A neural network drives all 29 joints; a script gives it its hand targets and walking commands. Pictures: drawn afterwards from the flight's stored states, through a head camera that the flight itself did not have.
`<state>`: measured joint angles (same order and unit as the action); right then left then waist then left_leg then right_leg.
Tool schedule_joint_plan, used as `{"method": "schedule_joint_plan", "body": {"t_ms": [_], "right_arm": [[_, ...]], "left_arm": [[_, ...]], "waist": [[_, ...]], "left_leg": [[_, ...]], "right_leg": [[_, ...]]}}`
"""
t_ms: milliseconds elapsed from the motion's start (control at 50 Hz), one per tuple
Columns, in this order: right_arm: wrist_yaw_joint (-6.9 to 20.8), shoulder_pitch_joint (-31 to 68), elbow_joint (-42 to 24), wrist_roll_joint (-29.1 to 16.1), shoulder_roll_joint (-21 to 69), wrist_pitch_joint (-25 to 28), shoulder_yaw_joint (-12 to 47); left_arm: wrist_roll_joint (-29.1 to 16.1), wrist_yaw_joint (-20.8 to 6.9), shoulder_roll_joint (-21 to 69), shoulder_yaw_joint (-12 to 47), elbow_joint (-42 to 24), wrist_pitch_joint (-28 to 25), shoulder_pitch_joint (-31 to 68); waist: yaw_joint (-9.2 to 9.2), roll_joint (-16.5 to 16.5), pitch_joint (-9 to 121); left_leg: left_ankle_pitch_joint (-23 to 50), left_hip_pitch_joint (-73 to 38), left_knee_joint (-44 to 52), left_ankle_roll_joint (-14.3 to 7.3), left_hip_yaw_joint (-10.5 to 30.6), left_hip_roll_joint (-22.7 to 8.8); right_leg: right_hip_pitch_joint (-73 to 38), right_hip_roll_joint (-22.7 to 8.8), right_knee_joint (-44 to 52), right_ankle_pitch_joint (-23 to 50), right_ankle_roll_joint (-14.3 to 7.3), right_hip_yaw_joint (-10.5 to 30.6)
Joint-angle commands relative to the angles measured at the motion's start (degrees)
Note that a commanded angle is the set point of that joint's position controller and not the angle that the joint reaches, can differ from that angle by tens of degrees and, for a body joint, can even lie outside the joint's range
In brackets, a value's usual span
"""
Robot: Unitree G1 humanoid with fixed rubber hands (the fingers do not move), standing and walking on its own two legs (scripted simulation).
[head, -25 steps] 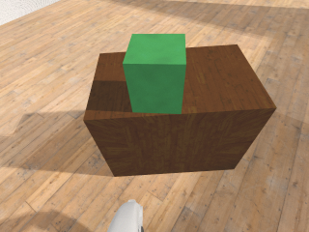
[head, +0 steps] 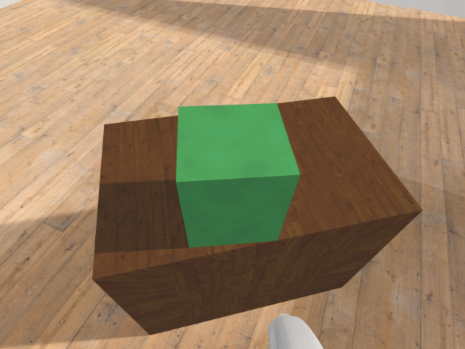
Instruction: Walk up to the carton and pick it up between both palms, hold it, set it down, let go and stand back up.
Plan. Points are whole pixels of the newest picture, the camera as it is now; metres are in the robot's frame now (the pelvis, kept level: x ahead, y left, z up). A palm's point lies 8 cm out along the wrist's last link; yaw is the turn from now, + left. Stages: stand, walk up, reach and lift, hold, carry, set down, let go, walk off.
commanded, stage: walk up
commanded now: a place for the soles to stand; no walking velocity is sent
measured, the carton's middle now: (231, 178) +0.45 +0.01 -0.02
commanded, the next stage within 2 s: none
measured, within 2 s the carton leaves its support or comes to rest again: neither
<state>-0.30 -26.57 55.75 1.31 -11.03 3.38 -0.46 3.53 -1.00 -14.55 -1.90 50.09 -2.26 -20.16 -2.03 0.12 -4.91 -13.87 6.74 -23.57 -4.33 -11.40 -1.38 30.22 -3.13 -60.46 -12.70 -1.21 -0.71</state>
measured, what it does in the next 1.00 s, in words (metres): steps on the spot: right foot, then left foot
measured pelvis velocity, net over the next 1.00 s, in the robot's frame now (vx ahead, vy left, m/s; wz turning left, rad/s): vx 0.06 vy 0.00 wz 0.04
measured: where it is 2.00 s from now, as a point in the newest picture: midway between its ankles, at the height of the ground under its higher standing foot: outside the picture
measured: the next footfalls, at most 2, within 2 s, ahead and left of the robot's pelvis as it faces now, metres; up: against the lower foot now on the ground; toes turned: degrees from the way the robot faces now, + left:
right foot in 0.18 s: +0.19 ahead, -0.11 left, +0.00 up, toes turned -7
left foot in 0.48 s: +0.09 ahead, +0.12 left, +0.00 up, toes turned +6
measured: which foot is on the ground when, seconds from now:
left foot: down 0.00-0.24, up 0.26-0.46, down 0.48-1.00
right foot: up 0.00-0.16, down 0.18-0.54, up 0.56-0.70, down 0.72-1.00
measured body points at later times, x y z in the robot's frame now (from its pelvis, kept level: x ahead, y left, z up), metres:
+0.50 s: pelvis +0.08 +0.00 -0.03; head +0.10 +0.00 +0.42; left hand +0.16 +0.24 -0.17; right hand +0.14 -0.24 -0.17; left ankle +0.08 +0.13 -0.75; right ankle +0.15 -0.10 -0.74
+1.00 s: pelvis +0.06 +0.00 -0.01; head +0.06 -0.01 +0.44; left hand +0.09 +0.25 -0.16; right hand +0.11 -0.25 -0.15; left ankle +0.08 +0.13 -0.74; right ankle +0.08 -0.13 -0.74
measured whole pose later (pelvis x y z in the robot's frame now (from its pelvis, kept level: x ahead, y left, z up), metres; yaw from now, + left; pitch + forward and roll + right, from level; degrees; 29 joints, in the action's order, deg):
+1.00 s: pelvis +0.06 +0.00 -0.01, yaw +2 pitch -1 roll +0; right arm -0.5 -16.5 53.2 0.3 -13.9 0.7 3.2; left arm -0.2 -0.5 -13.9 3.1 56.9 0.9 -14.8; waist -0.3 -0.7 -1.8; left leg -13.3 15.1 -29.6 1.0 -0.9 -2.7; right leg 13.9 -1.6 -29.1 -13.9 0.3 -2.9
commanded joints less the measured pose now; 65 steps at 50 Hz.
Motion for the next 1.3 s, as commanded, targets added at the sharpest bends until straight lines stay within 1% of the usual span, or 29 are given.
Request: {"method": "schedule_joint_plan", "body": {"t_ms": [0, 40, 80, 140, 160, 180, 200, 220, 240, 260, 300, 340, 420, 460, 500, 520, 560, 620, 660, 680, 700, 720, 780, 800, 920, 1000, 1040, 1260, 1280], "right_arm": [[-0.8, -4.4, -1.7, 0.0, -4.2, 0.4, -0.2], [-1.1, -6.1, -1.4, 0.1, -4.5, 0.1, 0.4], [-1.0, -6.4, -1.6, 0.1, -5.7, -0.2, 0.3], [-1.2, -5.0, -1.7, -0.1, -6.9, -1.3, 0.8], [-1.0, -6.8, -2.0, -0.6, -5.1, -1.3, 1.6], [-1.0, -9.2, -2.5, -1.4, -4.2, -1.2, 2.3], [-1.5, -11.5, -1.5, -1.8, -1.9, -2.0, 2.9], [-1.9, -9.8, -1.5, -1.1, -1.1, -3.0, 3.0], [-2.1, -6.9, -2.4, -0.6, -3.2, -3.7, 2.3], [-2.0, -3.9, -3.2, -0.6, -3.4, -4.0, 2.2], [-1.7, -2.6, -2.8, -0.7, -1.6, -4.0, 1.9], [-1.7, -4.1, -2.1, -0.7, -1.2, -3.6, 1.8], [-2.4, -1.7, -3.6, -0.6, -2.1, -2.5, 0.5], [-2.7, 0.3, -6.1, -0.1, -4.8, -2.3, 0.0], [-2.8, 4.7, -7.6, -0.6, -12.7, -2.4, -2.2], [-2.9, 7.6, -7.8, -1.1, -14.2, -2.4, -2.7], [-2.8, 10.9, -9.4, -0.2, -13.6, -2.4, -2.4], [-2.0, 12.3, -10.0, -0.6, -11.7, -2.3, -1.4], [-1.2, 11.4, -9.6, -0.3, -10.2, -2.1, -0.5], [-0.9, 10.1, -9.6, -0.4, -9.1, -2.0, -0.2], [-0.7, 9.2, -9.5, -0.6, -8.1, -2.1, 0.4], [-0.8, 7.8, -8.5, -1.1, -6.3, -2.3, 1.4], [-0.8, 9.8, -7.7, -0.8, -8.1, -3.0, 1.5], [-0.7, 9.2, -7.3, -0.9, -8.8, -3.0, 1.5], [-0.5, 7.9, -4.7, -1.0, -9.4, -1.7, 2.0], [-0.5, 7.8, -3.6, -1.1, -11.4, -1.3, 1.7], [-0.6, 8.7, -3.0, -1.1, -11.6, -1.4, 1.6], [-0.7, 6.7, -1.1, -0.9, -9.8, -1.8, 2.4], [-0.7, 7.1, -1.1, -0.9, -10.2, -1.8, 2.3]], "left_arm": [[0.1, 0.4, 0.9, 1.5, -2.2, 0.7, 1.1], [-0.4, 1.1, 1.2, 2.7, -2.1, 0.5, 3.1], [-1.2, 2.0, 1.5, 3.3, -1.7, 0.1, 4.4], [-1.3, 3.3, -0.2, 3.2, 1.7, 0.1, -0.4], [-1.3, 3.5, -2.7, 2.7, 2.6, 0.1, -1.9], [-1.4, 3.7, -6.0, 1.8, 2.4, 0.1, -4.0], [-2.2, 3.7, -7.1, 1.3, 2.5, 0.3, -5.6], [-3.8, 3.9, -6.0, 1.6, 2.8, 0.9, -4.5], [-4.3, 4.3, -5.4, 1.9, 2.4, 1.4, -0.7], [-4.2, 4.5, -4.2, 2.0, 1.6, 1.8, 3.1], [-3.6, 4.5, -3.7, 2.3, 1.1, 1.8, 8.2], [-3.0, 4.1, -4.1, 2.2, 1.3, 2.0, 9.9], [-2.9, 3.1, -6.8, 1.1, 1.5, 3.8, 12.5], [-3.5, 2.6, -6.8, 1.3, 0.5, 4.4, 13.9], [-3.4, 2.3, -4.3, 1.8, 0.9, 5.4, 11.7], [-2.6, 2.2, -4.1, 1.9, 1.7, 5.7, 10.6], [-2.3, 1.7, -4.7, 1.5, 1.7, 5.3, 10.0], [-2.4, 1.7, -4.0, 1.9, 1.9, 3.7, 7.6], [-2.0, 1.6, -5.4, 1.9, 2.5, 2.6, 6.3], [-2.0, 1.6, -7.0, 1.8, 2.5, 2.3, 5.8], [-2.0, 1.6, -8.1, 1.7, 1.6, 2.2, 6.4], [-2.7, 1.5, -8.5, 1.9, 1.8, 2.5, 8.1], [-3.7, 1.0, -8.1, 2.6, 2.6, 3.3, 8.3], [-3.8, 1.0, -8.4, 2.7, 2.4, 3.2, 7.9], [-3.7, 0.9, -8.4, 3.0, 4.4, 2.3, 5.3], [-3.5, 0.8, -7.3, 3.2, 5.8, 2.0, 3.2], [-3.3, 0.8, -6.6, 3.2, 5.8, 1.8, 1.7], [-3.3, 1.5, -7.4, 3.5, 7.1, 1.7, 2.1], [-3.1, 1.5, -6.9, 3.8, 7.2, 1.8, 1.4]], "waist": [[0.87, -7.5, -6.9], [0.3, -7.4, -4.5], [0.23, -6.4, -1.0], [3.7, -5.2, 1.6], [4.13, -2.5, 4.2], [4.56, 1.3, 9.2], [5.64, 3.8, 13.0], [5.96, 5.9, 13.4], [4.95, 6.4, 12.6], [4.09, 6.4, 6.6], [2.08, 7.2, 2.0], [0.76, 5.9, 4.5], [0.05, 3.3, 4.4], [0.06, 3.2, 2.5], [0.61, -6.4, -0.6], [1.49, -8.7, -2.1], [1.95, -10.3, -1.4], [2.97, -10.2, 5.1], [2.91, -6.9, 10.8], [2.36, -2.8, 13.2], [1.46, 0.4, 13.3], [0.34, 2.4, 11.9], [1.04, 2.1, 3.1], [1.06, 2.7, 2.0], [0.99, 1.8, -1.1], [2.34, 0.1, 0.4], [2.88, -3.2, 2.1], [2.28, 0.0, 2.9], [2.01, -1.4, 2.2]], "left_leg": [[18.5, 4.5, 7.3, 1.5, 7.5, -10.6], [34.2, 3.6, 1.9, 2.0, 4.6, -8.9], [35.8, 4.0, -2.4, 1.0, 4.6, -8.7], [33.8, 5.1, -9.8, 2.4, 6.4, -9.6], [29.5, 7.5, -13.8, 4.2, 7.2, -8.9], [14.9, 11.2, -22.3, 6.1, 6.6, -6.6], [-8.2, 12.9, -31.8, 7.2, 6.9, -0.6], [-26.1, 15.1, -35.2, 6.3, 9.2, 0.2], [-28.9, 14.3, -34.6, 5.3, 11.6, -1.0], [-28.1, 14.6, -33.4, 5.2, 12.0, -1.5], [-20.9, 11.5, -27.2, 5.3, 11.2, -1.8], [-13.9, 8.7, -23.6, 5.1, 9.5, -1.1], [1.5, 4.0, -10.2, 3.9, 5.7, 1.3], [6.1, 4.8, -9.1, 2.1, 11.6, -3.2], [-1.7, 17.9, 3.2, -5.3, 29.2, -15.6], [-3.8, 21.9, 6.2, -7.1, 30.7, -17.1], [6.2, 15.7, 3.7, -7.1, 27.1, -16.1], [23.9, 8.7, -3.9, -4.5, 19.9, -12.1], [23.0, 6.3, -8.5, -1.3, 17.0, -8.7], [17.9, 6.6, -9.2, -0.3, 15.6, -7.3], [10.7, 7.0, -9.8, 1.3, 14.3, -5.5], [3.5, 6.9, -8.1, 2.2, 13.0, -3.5], [-3.5, 4.3, -4.6, 2.5, 14.1, -2.7], [-2.9, 5.1, -3.8, 2.6, 14.1, -3.0], [-4.9, 9.4, -0.8, 2.4, 14.9, -3.3], [-7.8, 12.4, 3.0, 2.0, 17.7, -5.0], [-7.9, 11.6, 2.9, 1.9, 17.3, -5.1], [2.8, 8.8, 0.1, 1.8, 16.0, -4.9], [3.5, 8.2, -0.5, 1.9, 15.8, -4.8]], "right_leg": [[1.6, -0.7, 10.8, 4.3, 0.8, -2.6], [-3.2, 1.2, 16.4, 5.9, 0.8, -5.7], [-9.0, 2.7, 18.9, 8.4, 0.2, -8.0], [-18.5, 1.7, 30.5, 17.0, -2.3, -5.9], [-25.0, -2.7, 30.6, 26.8, -4.6, -1.3], [-30.9, -10.9, 27.6, 40.5, -9.0, 7.5], [-33.7, -19.0, 28.7, 47.2, -16.0, 16.7], [-32.5, -21.4, 33.6, 39.4, -19.3, 20.0], [-27.1, -20.3, 37.8, 26.9, -18.1, 18.2], [-21.0, -17.7, 39.9, 21.1, -15.9, 14.2], [-14.1, -12.4, 39.6, 19.7, -11.6, 7.5], [-13.6, -10.4, 36.9, 21.9, -10.4, 3.6], [-8.3, -7.9, 32.7, 6.2, -7.5, 1.3], [-4.2, -6.6, 30.2, -1.3, -4.7, 0.6], [-10.0, 1.4, 19.4, -9.9, -0.3, -3.8], [-12.8, 1.2, 15.8, -12.0, 0.1, -2.4], [-8.6, 0.6, 15.1, -15.2, 0.2, -0.2], [-12.7, 0.8, 24.7, -5.9, 0.0, -0.3], [-20.2, -0.4, 31.9, 8.2, -0.4, 0.5], [-23.2, -2.8, 31.6, 14.0, -1.2, 2.5], [-23.1, -5.4, 33.0, 16.4, -2.2, 5.6], [-20.3, -6.3, 34.6, 10.7, -3.3, 5.9], [-8.1, -4.7, 41.3, -11.2, -2.0, 7.1], [-8.4, -4.2, 41.7, -12.9, -1.7, 6.6], [-11.1, -3.5, 42.0, -12.1, -1.6, 5.8], [-15.9, -1.6, 38.3, -7.4, -0.7, 2.7], [-17.5, -2.2, 37.7, -6.5, -1.1, 2.7], [-17.5, -3.1, 37.6, 0.2, -1.0, 2.1], [-17.0, -3.3, 37.4, 1.2, -1.0, 2.7]]}}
